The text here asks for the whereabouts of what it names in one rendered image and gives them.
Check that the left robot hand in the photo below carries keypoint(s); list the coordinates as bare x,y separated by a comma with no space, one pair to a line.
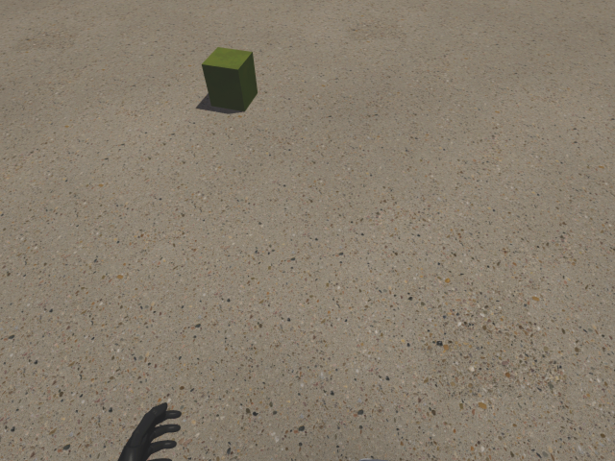
139,446

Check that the carton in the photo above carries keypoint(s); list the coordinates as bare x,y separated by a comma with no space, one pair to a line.
231,78

